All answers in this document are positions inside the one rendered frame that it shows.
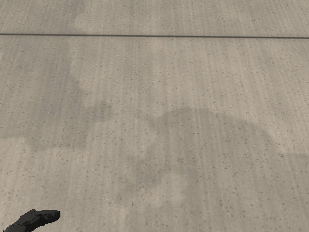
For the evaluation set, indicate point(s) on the robot left hand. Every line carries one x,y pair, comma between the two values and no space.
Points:
33,219

